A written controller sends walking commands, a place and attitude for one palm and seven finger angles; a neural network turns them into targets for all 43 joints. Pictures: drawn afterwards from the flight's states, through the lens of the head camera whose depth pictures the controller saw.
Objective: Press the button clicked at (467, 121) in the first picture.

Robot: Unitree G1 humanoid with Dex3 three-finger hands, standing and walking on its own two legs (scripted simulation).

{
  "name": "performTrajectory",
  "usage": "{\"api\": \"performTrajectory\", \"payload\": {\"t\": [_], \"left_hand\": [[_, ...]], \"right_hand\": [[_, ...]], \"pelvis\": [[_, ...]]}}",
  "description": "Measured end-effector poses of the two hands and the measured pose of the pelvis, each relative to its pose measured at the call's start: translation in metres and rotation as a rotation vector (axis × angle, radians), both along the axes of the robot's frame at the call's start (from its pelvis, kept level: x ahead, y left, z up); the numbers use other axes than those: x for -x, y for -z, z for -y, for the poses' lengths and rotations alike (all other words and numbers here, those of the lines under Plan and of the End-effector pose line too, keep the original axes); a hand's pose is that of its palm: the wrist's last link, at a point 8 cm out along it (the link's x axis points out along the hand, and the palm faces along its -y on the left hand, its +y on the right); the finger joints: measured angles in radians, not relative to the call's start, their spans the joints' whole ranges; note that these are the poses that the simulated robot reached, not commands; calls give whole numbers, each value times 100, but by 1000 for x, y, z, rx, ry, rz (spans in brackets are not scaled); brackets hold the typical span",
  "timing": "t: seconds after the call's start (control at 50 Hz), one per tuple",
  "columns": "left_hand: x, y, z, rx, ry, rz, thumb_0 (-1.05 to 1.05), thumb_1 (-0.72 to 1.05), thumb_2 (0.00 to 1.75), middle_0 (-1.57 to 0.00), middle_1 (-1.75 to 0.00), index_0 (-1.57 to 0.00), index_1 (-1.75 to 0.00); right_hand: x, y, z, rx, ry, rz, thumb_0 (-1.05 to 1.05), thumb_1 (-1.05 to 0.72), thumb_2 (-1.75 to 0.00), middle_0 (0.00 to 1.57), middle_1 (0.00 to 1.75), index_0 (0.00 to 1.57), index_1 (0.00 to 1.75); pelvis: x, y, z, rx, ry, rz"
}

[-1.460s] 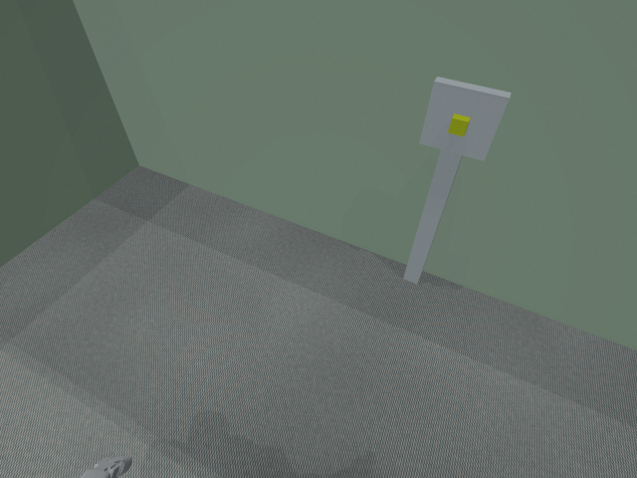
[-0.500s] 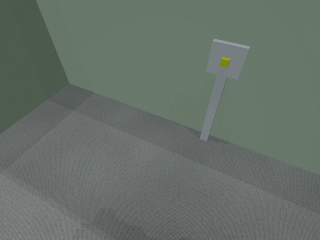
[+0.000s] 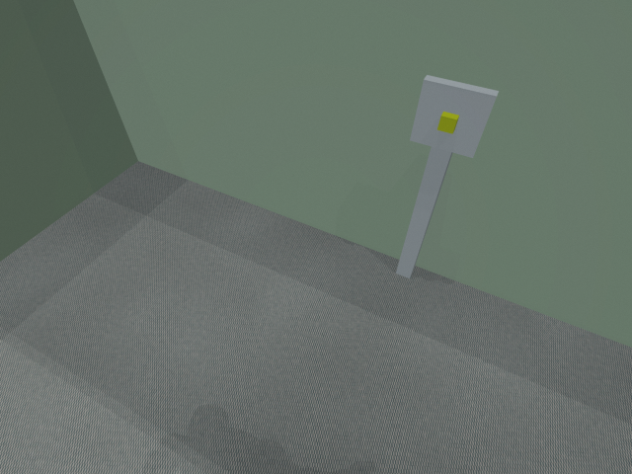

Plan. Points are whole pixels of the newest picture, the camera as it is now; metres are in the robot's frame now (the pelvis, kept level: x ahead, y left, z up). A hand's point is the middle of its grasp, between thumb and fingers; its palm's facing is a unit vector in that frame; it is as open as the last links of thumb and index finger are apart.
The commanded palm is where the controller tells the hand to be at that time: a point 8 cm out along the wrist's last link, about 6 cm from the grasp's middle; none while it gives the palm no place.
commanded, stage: look at it before walking up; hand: left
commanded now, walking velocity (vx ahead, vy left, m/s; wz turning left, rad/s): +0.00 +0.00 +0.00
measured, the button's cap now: (448, 122) +0.96 -0.28 -0.05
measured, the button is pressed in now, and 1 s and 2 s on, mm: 0 0 0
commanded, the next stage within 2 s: walk to a spot facing it in 0.08 s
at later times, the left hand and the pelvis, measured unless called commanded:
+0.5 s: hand out of the picture +0.07 +0.21 -0.18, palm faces -0.11 -0.95 -0.28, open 7.3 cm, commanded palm none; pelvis -0.01 -0.01 -0.02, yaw -8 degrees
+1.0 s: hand out of the picture +0.07 +0.14 -0.16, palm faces -0.25 -0.94 -0.23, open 7.3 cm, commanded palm none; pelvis +0.03 -0.05 +0.00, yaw -21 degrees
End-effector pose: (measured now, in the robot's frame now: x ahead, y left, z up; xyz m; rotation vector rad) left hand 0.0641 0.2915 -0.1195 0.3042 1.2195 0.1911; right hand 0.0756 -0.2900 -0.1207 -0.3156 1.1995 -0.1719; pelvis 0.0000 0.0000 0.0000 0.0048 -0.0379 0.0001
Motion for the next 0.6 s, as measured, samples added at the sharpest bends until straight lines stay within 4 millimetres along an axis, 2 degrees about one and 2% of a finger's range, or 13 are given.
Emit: {"api": "performTrajectory", "payload": {"t": [0.24,0.34,0.48,0.6], "left_hand": [[-4,-1,0,-2,0,-1,1,91,90,-20,-30,-21,-30],[-4,5,5,1,8,-25,1,91,90,-20,-30,-21,-30],[-1,21,33,42,64,-76,1,91,90,-20,-30,-20,-30],[-2,25,70,43,115,-70,1,91,90,-20,-30,-21,-30]], "right_hand": [[-7,-1,0,2,-4,4,0,-91,-89,21,30,20,30],[-3,3,-3,-3,34,20,0,-91,-89,21,30,20,30],[28,22,-16,-64,125,22,0,-91,-89,21,30,20,30],[63,53,-6,-133,217,-2,0,-91,-89,21,30,20,30]], "pelvis": [[-4,0,1,0,4,-2],[-2,3,1,-3,44,-7],[7,14,8,-33,124,-5],[15,28,29,-40,204,1]]}}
